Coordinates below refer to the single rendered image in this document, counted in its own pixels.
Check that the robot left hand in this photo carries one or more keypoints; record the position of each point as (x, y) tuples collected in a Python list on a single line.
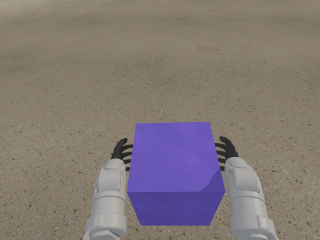
[(117, 153)]

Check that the robot left forearm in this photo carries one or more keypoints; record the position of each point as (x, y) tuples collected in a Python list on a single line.
[(108, 221)]

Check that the robot right hand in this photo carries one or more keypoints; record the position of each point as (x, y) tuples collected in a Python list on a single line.
[(228, 147)]

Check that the robot right forearm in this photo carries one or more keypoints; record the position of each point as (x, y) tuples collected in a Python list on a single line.
[(249, 219)]

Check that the carton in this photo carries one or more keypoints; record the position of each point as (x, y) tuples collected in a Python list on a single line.
[(175, 177)]

